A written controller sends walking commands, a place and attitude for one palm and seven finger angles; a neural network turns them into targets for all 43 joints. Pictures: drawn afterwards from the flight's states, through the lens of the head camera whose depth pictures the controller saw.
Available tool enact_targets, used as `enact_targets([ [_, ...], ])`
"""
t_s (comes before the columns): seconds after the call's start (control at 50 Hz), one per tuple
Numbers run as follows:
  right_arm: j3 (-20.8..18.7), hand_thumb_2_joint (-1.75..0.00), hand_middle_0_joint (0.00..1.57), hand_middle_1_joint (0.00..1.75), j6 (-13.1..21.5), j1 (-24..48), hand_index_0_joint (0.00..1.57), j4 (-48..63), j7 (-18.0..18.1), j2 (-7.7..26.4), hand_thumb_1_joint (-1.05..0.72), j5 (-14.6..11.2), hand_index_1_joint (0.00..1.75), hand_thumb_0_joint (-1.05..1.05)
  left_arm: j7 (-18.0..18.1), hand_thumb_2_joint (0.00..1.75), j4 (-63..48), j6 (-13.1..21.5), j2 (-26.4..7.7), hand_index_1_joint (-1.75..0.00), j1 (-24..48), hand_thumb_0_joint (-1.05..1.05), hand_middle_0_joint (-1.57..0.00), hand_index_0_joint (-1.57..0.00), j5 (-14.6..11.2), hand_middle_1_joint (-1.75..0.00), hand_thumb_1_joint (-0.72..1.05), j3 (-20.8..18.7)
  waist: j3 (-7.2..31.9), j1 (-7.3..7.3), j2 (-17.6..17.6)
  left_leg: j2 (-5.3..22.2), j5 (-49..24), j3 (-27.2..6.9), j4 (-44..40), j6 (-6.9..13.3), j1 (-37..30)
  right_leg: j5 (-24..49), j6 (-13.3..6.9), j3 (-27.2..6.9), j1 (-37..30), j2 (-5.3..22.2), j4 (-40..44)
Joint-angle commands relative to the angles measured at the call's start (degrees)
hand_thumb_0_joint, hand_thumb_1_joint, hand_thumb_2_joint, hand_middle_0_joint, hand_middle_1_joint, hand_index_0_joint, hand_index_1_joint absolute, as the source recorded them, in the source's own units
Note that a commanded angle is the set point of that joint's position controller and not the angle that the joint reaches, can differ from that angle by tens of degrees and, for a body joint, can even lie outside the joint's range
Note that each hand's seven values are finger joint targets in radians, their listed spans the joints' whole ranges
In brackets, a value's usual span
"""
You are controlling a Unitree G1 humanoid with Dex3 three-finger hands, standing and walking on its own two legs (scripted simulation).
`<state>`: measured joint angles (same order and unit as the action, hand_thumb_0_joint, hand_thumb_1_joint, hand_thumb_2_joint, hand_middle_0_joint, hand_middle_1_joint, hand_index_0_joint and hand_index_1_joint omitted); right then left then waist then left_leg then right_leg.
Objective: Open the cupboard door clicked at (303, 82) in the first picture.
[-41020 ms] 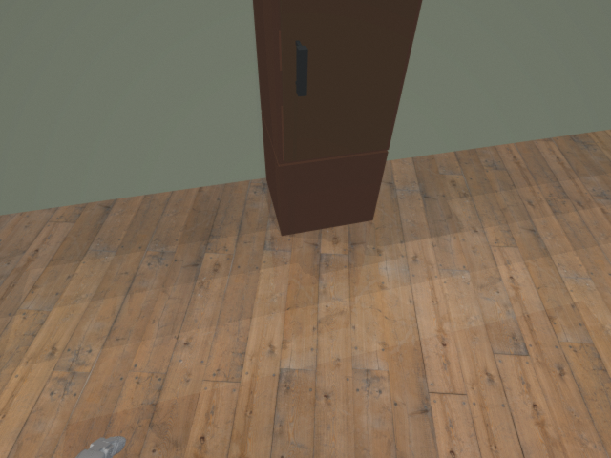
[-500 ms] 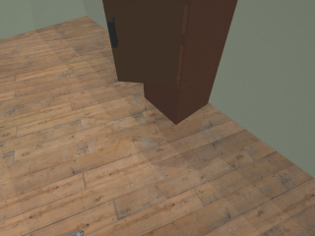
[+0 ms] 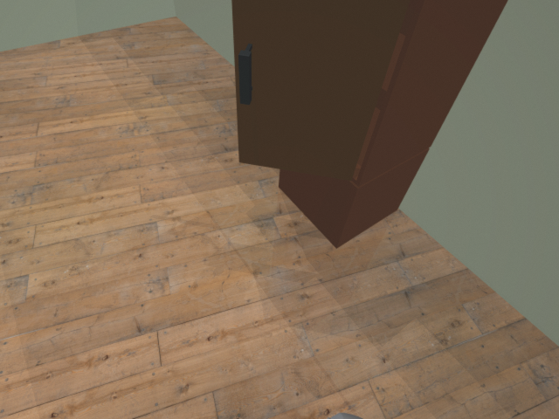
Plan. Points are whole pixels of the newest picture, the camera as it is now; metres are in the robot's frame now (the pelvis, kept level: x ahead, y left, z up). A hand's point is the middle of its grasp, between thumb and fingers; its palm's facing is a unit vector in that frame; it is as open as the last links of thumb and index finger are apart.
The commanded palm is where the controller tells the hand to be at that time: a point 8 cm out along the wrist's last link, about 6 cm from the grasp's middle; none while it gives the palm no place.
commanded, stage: take the last steps up to it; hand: left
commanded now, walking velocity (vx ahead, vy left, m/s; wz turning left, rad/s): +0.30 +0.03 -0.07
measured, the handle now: (247, 74) +0.89 +0.17 +0.01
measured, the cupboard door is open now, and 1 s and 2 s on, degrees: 44 44 44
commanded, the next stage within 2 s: come to a stop and stand still in 0.58 s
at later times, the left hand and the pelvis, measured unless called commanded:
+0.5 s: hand (186, 360) +0.22 +0.18 -0.15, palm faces +0.03 -0.98 -0.20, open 7.2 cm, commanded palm none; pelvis +0.18 -0.01 +0.01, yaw -1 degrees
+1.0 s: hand (178, 288) +0.36 +0.23 -0.17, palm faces -0.03 -0.98 -0.19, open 7.4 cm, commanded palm none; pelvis +0.29 +0.04 +0.01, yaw -3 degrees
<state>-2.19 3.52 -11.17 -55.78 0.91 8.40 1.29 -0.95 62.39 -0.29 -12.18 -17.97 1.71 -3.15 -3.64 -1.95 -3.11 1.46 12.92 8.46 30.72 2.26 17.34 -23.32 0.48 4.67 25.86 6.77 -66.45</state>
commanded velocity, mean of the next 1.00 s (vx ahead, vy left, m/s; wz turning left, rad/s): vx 0.07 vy -0.04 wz -0.01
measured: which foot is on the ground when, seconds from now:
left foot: down 0.00-0.28, up 0.30-0.64, down 0.66-1.00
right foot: up 0.00-0.26, down 0.28-0.66, up 0.68-1.00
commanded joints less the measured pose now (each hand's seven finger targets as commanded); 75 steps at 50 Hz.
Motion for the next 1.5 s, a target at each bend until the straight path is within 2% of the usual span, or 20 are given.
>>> enact_targets([
  [0.0,-1.3,-0.9,0.2,0.3,0.7,-7.8,0.2,-1.2,0.4,9.4,-0.9,0.3,0.3,0.0,-0.3,0.9,-5.7,1.3,-0.4,-0.3,1.7,0.0,-0.2,-0.2,-0.4,-0.3,0.9,-0.3,2.3,1.65,8.7,15.6,1.7,-13.2,-21.1,7.1,-5.3,5.2,-0.3,-2.0,4.6,1.6,7.4],
  [0.16,-1.6,-0.9,0.2,0.3,0.0,-8.9,0.2,-3.3,-0.4,9.9,-0.9,0.7,0.3,0.0,-0.6,0.9,-9.5,1.5,-1.3,-0.3,9.2,0.0,-0.2,-0.2,-0.3,-0.3,0.9,-0.6,-0.9,1.92,5.5,15.3,4.3,-11.1,-20.7,7.9,-5.4,8.1,-0.4,0.1,-4.1,-1.3,27.5],
  [0.22,-1.1,-0.9,0.2,0.3,-0.3,-8.1,0.2,-3.8,-0.4,8.7,-0.9,0.3,0.3,0.0,-0.3,0.9,-7.4,2.2,-3.4,-0.3,3.0,0.0,-0.2,-0.2,-0.1,-0.3,0.9,-1.4,1.1,-1.24,1.6,9.8,3.6,-6.2,-8.9,3.8,-1.3,10.5,-1.2,0.2,-18.6,-2.9,38.3],
  [0.24,-0.8,-0.9,0.2,0.3,-0.1,-7.9,0.2,-3.3,-0.6,6.9,-0.9,-0.2,0.3,0.0,0.1,0.9,-5.7,3.0,-7.0,-0.3,-3.1,0.0,-0.2,-0.2,0.2,-0.3,0.9,-2.2,4.2,-3.73,-5.3,4.4,5.6,-1.3,4.3,0.9,5.6,7.5,-3.8,-9.3,-28.8,3.5,43.5],
  [0.26,-0.5,-0.9,0.2,0.3,-0.3,-8.4,0.2,-1.7,-1.2,5.0,-0.9,-0.4,0.3,0.0,0.6,0.9,-4.1,3.4,-12.4,-0.3,-8.7,0.0,-0.2,-0.2,0.0,-0.3,0.9,-3.3,5.2,-4.79,-18.4,-1.7,20.2,2.3,19.8,-1.8,18.3,5.0,-10.0,-27.9,-36.7,16.7,52.3],
  [0.28,-1.0,-0.9,0.2,0.3,-0.6,-5.3,0.2,-0.9,-1.3,8.0,-0.9,0.0,0.3,0.0,1.1,0.9,-4.2,3.2,-12.3,-0.3,-9.6,0.0,-0.2,-0.2,-0.8,-0.3,0.9,-3.1,3.5,-5.35,-10.6,0.8,21.7,-4.4,29.2,-1.8,20.9,2.5,-13.6,-32.1,-33.0,19.9,55.7],
  [0.4,-0.7,-0.9,0.2,0.3,-1.8,-5.4,0.2,-2.9,-1.8,3.4,-0.9,0.1,0.3,0.0,1.5,0.9,-5.7,5.0,-4.3,-0.3,0.0,0.0,-0.2,-0.2,-0.9,-0.3,0.9,-1.0,2.8,1.57,-2.7,5.1,4.7,-5.9,23.0,-4.6,13.8,26.2,-9.7,-8.3,-21.1,10.2,55.0],
  [0.54,-0.6,-0.9,0.2,0.3,-1.2,-0.1,0.2,-0.6,-2.5,2.7,-0.9,0.0,0.3,0.0,1.1,0.9,-1.9,4.8,-6.7,-0.3,-2.5,0.0,-0.2,-0.2,-0.6,-0.3,0.9,-1.2,1.6,0.43,-5.1,1.8,-0.1,-2.2,4.6,-4.2,7.0,24.7,-8.7,-5.4,-20.5,9.0,52.1],
  [0.6,-1.0,-0.9,0.2,0.3,-0.3,-6.2,0.2,-2.7,-1.9,5.7,-0.9,0.3,0.3,0.0,1.0,0.9,-1.7,3.9,-5.6,-0.3,-1.4,0.0,-0.2,-0.2,-0.9,-0.3,0.9,-0.8,1.3,4.13,0.1,0.3,-4.4,-1.6,-3.9,-3.1,-10.0,18.6,-5.3,-2.8,-9.9,5.1,42.7],
  [0.64,-3.1,-0.9,0.2,0.3,0.0,-17.9,0.2,-4.6,-0.4,15.4,-0.9,1.0,0.3,0.0,0.8,0.9,-3.7,3.5,-1.4,-0.3,-3.0,0.0,-0.2,-0.2,-1.3,-0.3,0.9,0.2,9.4,7.66,20.6,20.3,-5.9,-26.9,-12.1,6.6,-24.2,-9.6,-0.6,5.1,4.5,-5.6,14.5],
  [0.66,-2.8,-0.9,0.2,0.3,-0.8,-18.4,0.2,-4.4,0.2,15.6,-0.9,0.6,0.3,0.0,1.1,0.9,-5.3,3.2,-2.1,-0.3,0.1,0.0,-0.2,-0.2,-0.9,-0.3,0.9,0.6,8.0,8.08,16.4,23.2,-6.3,-30.1,-14.3,10.1,-21.2,-12.3,-1.2,-0.4,6.5,-5.0,4.4],
  [0.76,0.6,-0.9,0.2,0.3,-0.8,-1.8,0.2,-1.2,2.2,8.4,-0.9,0.0,0.3,0.0,1.8,0.9,-1.3,0.1,-0.2,-0.3,-3.4,0.0,-0.2,-0.2,-1.4,-0.3,0.9,1.0,3.2,0.82,9.9,16.8,-34.9,-12.8,-13.3,6.2,-2.1,-1.8,1.4,-4.4,-5.9,-1.0,11.6],
  [0.94,-2.4,-0.9,0.2,0.3,-3.7,-2.1,0.2,-1.3,2.9,13.0,-0.9,0.4,0.3,0.0,1.6,0.9,-7.4,-3.7,-3.2,-0.3,2.8,0.0,-0.2,-0.2,-0.4,-0.3,0.9,-1.3,6.1,2.47,12.0,19.6,-29.9,-14.2,-10.9,8.4,-6.3,-2.8,1.5,-5.2,-0.2,-4.3,8.9],
  [1.04,-3.1,-0.9,0.2,0.3,-4.1,-1.7,0.2,-0.8,2.0,13.5,-0.9,0.5,0.3,0.0,1.5,0.9,-8.9,-2.8,-2.8,-0.3,3.4,0.0,-0.2,-0.2,-0.7,-0.3,0.9,-0.8,7.6,2.35,14.1,16.9,-23.4,-13.6,-9.2,6.2,-4.2,0.7,0.4,-2.2,-10.3,-5.1,26.2],
  [1.08,-3.3,-0.9,0.2,0.3,-4.2,-2.0,0.2,-0.7,1.4,13.1,-0.9,0.0,0.3,0.0,1.6,0.9,-8.3,-2.0,-4.0,-0.3,0.5,0.0,-0.2,-0.2,-0.6,-0.3,0.9,-0.9,8.4,0.98,9.3,13.2,-16.0,-11.8,-5.4,3.0,-1.1,11.5,0.0,-1.6,-18.3,-5.3,40.1],
  [1.12,-2.2,-0.9,0.2,0.3,-4.8,-3.1,0.2,0.5,0.5,6.6,-0.9,-0.9,0.3,0.0,2.3,0.9,-8.8,-0.8,-11.0,-0.3,2.6,0.0,-0.2,-0.2,0.2,-0.3,0.9,-1.5,6.0,2.28,-12.0,1.4,11.9,-2.8,5.6,-3.9,7.2,19.3,-6.0,-19.2,-18.2,10.7,50.9],
  [1.16,-1.8,-0.9,0.2,0.3,-5.7,-1.8,0.2,1.5,-0.3,6.0,-0.9,-0.6,0.3,0.0,2.3,0.9,-10.5,-0.6,-11.0,-0.3,7.1,0.0,-0.2,-0.2,0.1,-0.3,0.9,-0.7,4.0,2.25,-6.4,0.6,17.2,-6.4,16.7,-3.3,3.3,14.9,-11.0,-15.7,-7.4,12.7,52.4],
  [1.24,-1.0,-0.9,0.2,0.3,-4.9,-4.9,0.2,-1.2,0.3,5.8,-0.9,-0.6,0.3,0.0,2.7,0.9,-7.9,0.7,-7.4,-0.3,8.0,0.0,-0.2,-0.2,-0.8,-0.3,0.9,0.2,6.1,3.77,-10.1,0.5,8.2,-5.7,4.5,-4.3,1.0,41.0,-8.0,-8.7,-18.0,5.5,42.2],
  [1.32,-0.6,-0.9,0.2,0.3,-3.1,-5.2,0.2,-3.5,1.1,9.8,-0.9,-0.1,0.3,0.0,2.5,0.9,-6.0,0.4,-4.3,-0.3,4.3,0.0,-0.2,-0.2,-1.8,-0.3,0.9,1.3,7.0,1.82,8.1,9.3,-21.7,-14.0,-6.7,0.2,-6.9,20.1,-0.7,-5.8,-16.1,-1.3,40.2],
  [1.48,0.2,-0.9,0.2,0.3,-2.9,-5.5,0.2,-6.2,1.0,7.1,-0.9,-0.5,0.3,0.0,2.1,0.9,-2.3,0.8,-4.4,-0.3,3.5,0.0,-0.2,-0.2,-1.4,-0.3,0.9,1.5,3.5,2.19,3.4,5.2,-9.3,-10.0,-9.6,-2.0,-7.4,17.7,-1.8,-7.6,-16.7,-0.5,47.5],
])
